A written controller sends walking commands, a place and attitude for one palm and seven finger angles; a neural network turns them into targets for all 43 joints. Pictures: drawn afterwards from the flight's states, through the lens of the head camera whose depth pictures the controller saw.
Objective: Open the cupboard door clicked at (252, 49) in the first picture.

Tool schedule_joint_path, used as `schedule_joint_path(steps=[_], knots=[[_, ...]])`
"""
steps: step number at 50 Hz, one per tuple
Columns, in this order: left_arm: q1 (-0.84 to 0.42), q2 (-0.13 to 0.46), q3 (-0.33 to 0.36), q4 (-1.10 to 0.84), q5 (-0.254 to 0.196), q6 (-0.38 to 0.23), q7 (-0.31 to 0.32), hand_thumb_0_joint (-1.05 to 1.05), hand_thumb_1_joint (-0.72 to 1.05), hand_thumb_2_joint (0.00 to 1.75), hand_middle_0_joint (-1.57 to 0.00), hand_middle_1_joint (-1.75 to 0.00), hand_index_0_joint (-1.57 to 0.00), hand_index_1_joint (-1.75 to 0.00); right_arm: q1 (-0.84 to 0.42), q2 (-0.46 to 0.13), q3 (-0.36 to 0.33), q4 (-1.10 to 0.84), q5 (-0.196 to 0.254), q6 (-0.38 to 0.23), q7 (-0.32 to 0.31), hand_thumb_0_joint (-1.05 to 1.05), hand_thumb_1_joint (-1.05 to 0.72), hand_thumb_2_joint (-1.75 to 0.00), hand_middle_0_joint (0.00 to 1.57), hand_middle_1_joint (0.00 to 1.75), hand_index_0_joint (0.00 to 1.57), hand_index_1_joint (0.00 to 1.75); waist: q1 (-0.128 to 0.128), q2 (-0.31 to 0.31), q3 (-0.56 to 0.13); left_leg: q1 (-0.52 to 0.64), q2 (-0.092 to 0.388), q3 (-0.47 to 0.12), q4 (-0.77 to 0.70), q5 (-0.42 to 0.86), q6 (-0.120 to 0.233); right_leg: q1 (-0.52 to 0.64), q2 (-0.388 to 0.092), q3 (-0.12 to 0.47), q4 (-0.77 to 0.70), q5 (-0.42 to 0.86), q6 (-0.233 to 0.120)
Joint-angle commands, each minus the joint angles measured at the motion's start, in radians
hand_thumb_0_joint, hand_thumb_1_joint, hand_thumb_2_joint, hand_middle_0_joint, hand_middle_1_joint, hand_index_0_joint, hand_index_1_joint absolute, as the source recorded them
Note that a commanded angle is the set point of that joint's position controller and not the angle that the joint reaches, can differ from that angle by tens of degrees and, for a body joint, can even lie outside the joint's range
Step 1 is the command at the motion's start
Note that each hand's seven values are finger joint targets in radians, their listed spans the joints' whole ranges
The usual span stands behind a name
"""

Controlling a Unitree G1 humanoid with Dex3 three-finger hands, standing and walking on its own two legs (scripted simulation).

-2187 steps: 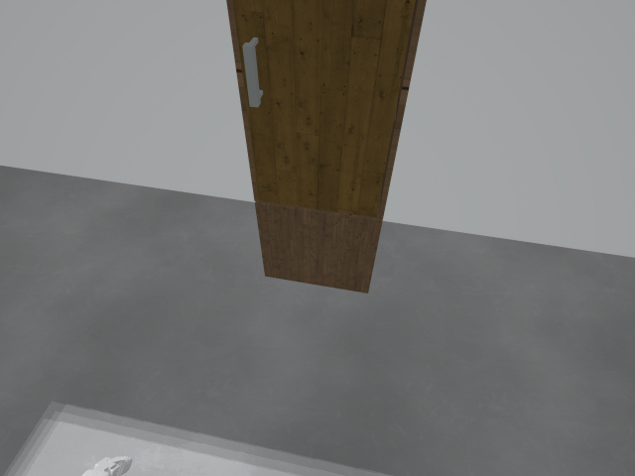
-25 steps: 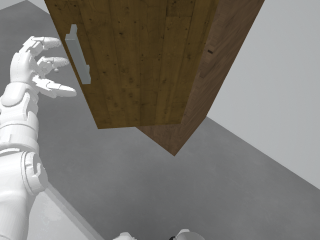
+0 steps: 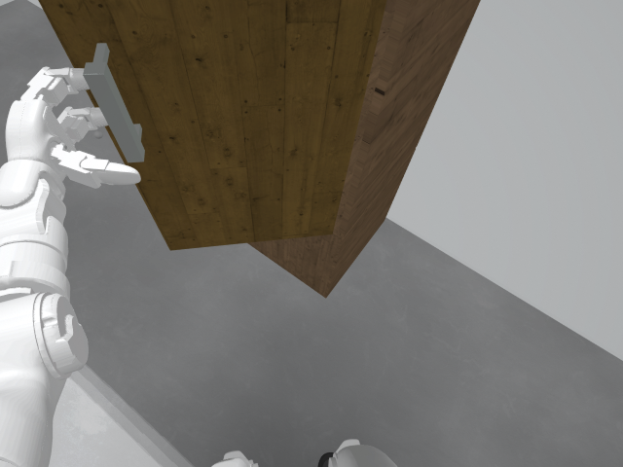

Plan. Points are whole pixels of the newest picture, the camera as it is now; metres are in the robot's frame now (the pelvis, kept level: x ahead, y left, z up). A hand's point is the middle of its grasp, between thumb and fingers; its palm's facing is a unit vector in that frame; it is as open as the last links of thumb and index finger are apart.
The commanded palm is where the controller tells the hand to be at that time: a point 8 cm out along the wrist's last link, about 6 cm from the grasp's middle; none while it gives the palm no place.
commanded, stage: slide the fingers in behind the handle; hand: left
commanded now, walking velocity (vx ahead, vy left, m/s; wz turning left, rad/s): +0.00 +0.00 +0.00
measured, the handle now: (119, 106) +0.55 +0.21 +0.12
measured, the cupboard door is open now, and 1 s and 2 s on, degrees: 45 45 45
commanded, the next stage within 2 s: close the thumb around the handle in 1.12 s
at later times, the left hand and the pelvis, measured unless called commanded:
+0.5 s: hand (130, 133) +0.50 +0.19 +0.12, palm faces +0.04 -1.00 +0.01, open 14.0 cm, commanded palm +0.47 +0.23 +0.11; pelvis +0.01 +0.00 +0.00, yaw +0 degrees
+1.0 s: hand (137, 137) +0.49 +0.18 +0.12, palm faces +0.08 -1.00 -0.01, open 14.0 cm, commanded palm +0.47 +0.22 +0.11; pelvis +0.00 +0.00 +0.00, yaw +0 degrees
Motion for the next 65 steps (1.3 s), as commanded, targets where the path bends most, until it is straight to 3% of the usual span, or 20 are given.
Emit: schedule_joint_path(steps=[1, 5, 8, 10, 12, 14, 21, 24, 26, 29, 33, 37, 39, 45, 48, 53, 54, 57, 61, 65], knots=[[-0.435, 0.276, 0.028, -0.247, -0.016, -0.061, 0.009, 0.0, -0.5, 0.3, -0.3, -1.2, -0.3, -1.2, 0.123, -0.165, -0.065, -0.068, 0.0, -0.018, -0.008, 0.0, -0.9, -0.9, 0.2, 0.3, 0.2, 0.3, 0.016, 0.112, -0.414, 0.25, -0.028, -0.068, -0.076, 0.319, 0.013, 0.197, 0.013, 0.07, -0.065, 0.305, 0.013], [-0.452, 0.197, -0.013, -0.266, -0.033, -0.08, 0.019, 0.0, -0.5, 0.3, -0.3, -1.2, -0.3, -1.2, 0.117, -0.158, -0.068, -0.064, -0.001, -0.022, -0.002, 0.0, -0.9, -0.9, 0.2, 0.3, 0.2, 0.3, -0.001, 0.096, -0.413, 0.283, -0.026, -0.072, -0.068, 0.344, 0.012, 0.171, 0.018, 0.064, -0.062, 0.317, 0.014], [-0.445, 0.201, 0.002, -0.259, -0.036, -0.077, 0.032, 0.0, -0.5, 0.3, -0.3, -1.2, -0.3, -1.2, 0.122, -0.162, -0.07, -0.061, -0.003, -0.023, -0.001, 0.0, -0.9, -0.9, 0.2, 0.3, 0.2, 0.3, 0.006, 0.075, -0.424, 0.288, -0.027, -0.076, -0.067, 0.357, 0.012, 0.183, 0.018, 0.061, -0.056, 0.325, 0.012], [-0.436, 0.163, -0.021, -0.272, -0.029, -0.072, 0.04, 0.0, -0.5, 0.3, -0.3, -1.2, -0.3, -1.2, 0.113, -0.154, -0.071, -0.064, -0.003, -0.025, 0.004, 0.0, -0.9, -0.9, 0.2, 0.3, 0.2, 0.3, 0.013, 0.112, -0.449, 0.315, -0.028, -0.074, -0.063, 0.385, 0.007, 0.172, 0.016, 0.06, -0.05, 0.341, 0.013], [-0.44, 0.17, -0.017, -0.26, -0.021, -0.066, 0.053, 0.0, -0.5, 0.3, -0.3, -1.2, -0.3, -1.2, 0.114, -0.155, -0.07, -0.058, -0.005, -0.024, 0.005, 0.0, -0.9, -0.9, 0.2, 0.3, 0.2, 0.3, 0.008, 0.076, -0.419, 0.298, -0.025, -0.078, -0.063, 0.382, 0.008, 0.164, 0.016, 0.056, -0.05, 0.337, 0.015], [-0.452, 0.16, -0.021, -0.278, -0.017, -0.071, 0.066, 0.0, -0.5, 0.3, -0.3, -1.2, -0.3, -1.2, 0.114, -0.153, -0.071, -0.06, -0.006, -0.023, 0.008, 0.0, -0.9, -0.9, 0.2, 0.3, 0.2, 0.3, 0.01, 0.093, -0.424, 0.316, -0.024, -0.083, -0.063, 0.412, 0.005, 0.158, 0.017, 0.052, -0.043, 0.349, 0.012], [-0.451, 0.044, -0.081, -0.315, -0.027, -0.085, 0.093, 0.0, -0.5, 0.3, -0.3, -1.2, -0.3, -1.2, 0.105, -0.144, -0.078, -0.05, -0.01, -0.026, 0.022, 0.0, -0.9, -0.9, 0.2, 0.3, 0.2, 0.3, 0.01, 0.107, -0.446, 0.39, -0.017, -0.099, -0.052, 0.488, -0.008, 0.118, 0.022, 0.041, -0.035, 0.351, 0.009], [-0.429, 0.095, -0.021, -0.299, -0.031, -0.084, 0.115, 0.0, -0.5, 0.3, -0.3, -1.2, -0.3, -1.2, 0.109, -0.148, -0.08, -0.047, -0.012, -0.024, 0.021, 0.0, -0.9, -0.9, 0.2, 0.3, 0.2, 0.3, 0.028, 0.046, -0.455, 0.352, -0.021, -0.095, -0.058, 0.492, -0.005, 0.171, 0.02, 0.042, -0.03, 0.382, 0.01], [-0.399, 0.051, -0.052, -0.295, -0.02, -0.076, 0.128, 0.0, -0.5, 0.3, -0.3, -1.2, -0.3, -1.2, 0.099, -0.137, -0.075, -0.056, -0.01, -0.024, 0.027, 0.0, -0.9, -0.9, 0.2, 0.3, 0.2, 0.3, 0.034, 0.058, -0.439, 0.34, -0.025, -0.083, -0.061, 0.491, -0.004, 0.174, 0.019, 0.043, -0.031, 0.39, 0.011], [-0.415, 0.092, -0.031, -0.311, 0.008, -0.09, 0.154, 0.0, -0.5, 0.3, -0.3, -1.2, -0.3, -1.2, 0.1, -0.137, -0.076, -0.056, -0.014, -0.022, 0.03, 0.0, -0.9, -0.9, 0.2, 0.3, 0.2, 0.3, 0.039, 0.066, -0.428, 0.317, -0.028, -0.082, -0.061, 0.467, -0.003, 0.178, 0.017, 0.047, -0.025, 0.381, 0.009], [-0.436, 0.056, -0.056, -0.284, 0.008, -0.097, 0.162, 0.0, -0.5, 0.3, -0.3, -1.2, -0.3, -1.2, 0.095, -0.135, -0.075, -0.061, -0.013, -0.027, 0.027, 0.0, -0.9, -0.9, 0.2, 0.3, 0.2, 0.3, 0.017, 0.014, -0.392, 0.274, -0.034, -0.072, -0.072, 0.367, 0.005, 0.194, 0.016, 0.054, -0.04, 0.344, 0.01], [-0.486, 0.033, -0.08, -0.312, 0.005, -0.112, 0.156, 0.0, -0.5, 0.3, -0.3, -1.2, -0.3, -1.2, 0.094, -0.135, -0.08, -0.047, -0.011, -0.036, 0.024, 0.0, -0.9, -0.9, 0.2, 0.3, 0.2, 0.3, 0.009, 0.072, -0.44, 0.329, -0.031, -0.078, -0.068, 0.375, -0.002, 0.165, 0.015, 0.056, -0.041, 0.332, 0.009], [-0.472, 0.067, -0.047, -0.305, -0.004, -0.117, 0.156, 0.0, -0.5, 0.3, -0.3, -1.2, -0.3, -1.2, 0.1, -0.14, -0.08, -0.042, -0.012, -0.038, 0.024, 0.0, -0.9, -0.9, 0.2, 0.3, 0.2, 0.3, 0.017, 0.064, -0.463, 0.322, -0.033, -0.075, -0.064, 0.377, 0.0, 0.185, 0.016, 0.06, -0.041, 0.343, 0.01], [-0.438, 0.066, -0.057, -0.297, 0.002, -0.123, 0.151, 0.0, -0.5, 0.3, -0.3, -1.2, -0.3, -1.2, 0.093, -0.139, -0.078, -0.042, -0.009, -0.041, 0.024, 0.0, -0.9, -0.9, 0.2, 0.3, 0.2, 0.3, 0.026, 0.063, -0.434, 0.305, -0.034, -0.076, -0.074, 0.362, 0.0, 0.19, 0.017, 0.057, -0.043, 0.334, 0.007], [-0.47, 0.036, -0.08, -0.276, -0.004, -0.116, 0.15, 0.0, -0.5, 0.3, -0.3, -1.2, -0.3, -1.2, 0.093, -0.14, -0.077, -0.038, -0.008, -0.043, 0.021, 0.0, -0.9, -0.9, 0.2, 0.3, 0.2, 0.3, 0.004, 0.046, -0.384, 0.287, -0.035, -0.078, -0.079, 0.313, 0.005, 0.165, 0.017, 0.056, -0.055, 0.293, 0.007], [-0.494, 0.003, -0.106, -0.305, -0.006, -0.128, 0.156, 0.0, -0.5, 0.3, -0.3, -1.2, -0.3, -1.2, 0.094, -0.139, -0.08, -0.033, -0.012, -0.054, 0.023, 0.0, -0.9, -0.9, 0.2, 0.3, 0.2, 0.3, 0.003, 0.084, -0.424, 0.34, -0.033, -0.086, -0.078, 0.339, 0.0, 0.143, 0.017, 0.051, -0.051, 0.288, 0.006], [-0.46, 0.033, -0.076, -0.279, -0.006, -0.127, 0.158, 0.0, -0.5, 0.3, -0.3, -1.2, -0.3, -1.2, 0.099, -0.145, -0.082, -0.027, -0.012, -0.053, 0.023, 0.0, -0.9, -0.9, 0.2, 0.3, 0.2, 0.3, 0.014, 0.059, -0.432, 0.332, -0.032, -0.089, -0.076, 0.342, -0.002, 0.148, 0.017, 0.051, -0.049, 0.29, 0.006], [-0.507, 0.002, -0.118, -0.275, 0.0, -0.126, 0.156, 0.0, -0.5, 0.3, -0.3, -1.2, -0.3, -1.2, 0.09, -0.141, -0.077, -0.027, -0.009, -0.054, 0.023, 0.0, -0.9, -0.9, 0.2, 0.3, 0.2, 0.3, -0.004, 0.059, -0.387, 0.301, -0.034, -0.089, -0.083, 0.294, -0.002, 0.134, 0.015, 0.052, -0.053, 0.261, 0.008], [-0.523, -0.006, -0.123, -0.271, 0.002, -0.127, 0.164, 0.0, -0.5, 0.3, -0.3, -1.2, -0.3, -1.2, 0.096, -0.144, -0.078, -0.02, -0.013, -0.058, 0.025, 0.0, -0.9, -0.9, 0.2, 0.3, 0.2, 0.3, -0.009, 0.069, -0.409, 0.325, -0.034, -0.093, -0.076, 0.311, -0.001, 0.117, 0.016, 0.053, -0.051, 0.265, 0.008], [-0.518, 0.0, -0.12, -0.274, 0.003, -0.13, 0.16, 0.0, -0.28, 0.4, -0.32, -1.22, -0.32, -1.22, 0.099, -0.144, -0.079, -0.017, -0.013, -0.059, 0.026, 0.0, -0.9, -0.9, 0.2, 0.3, 0.2, 0.3, -0.003, 0.071, -0.435, 0.336, -0.033, -0.097, -0.071, 0.34, -0.004, 0.126, 0.016, 0.05, -0.042, 0.285, 0.007]])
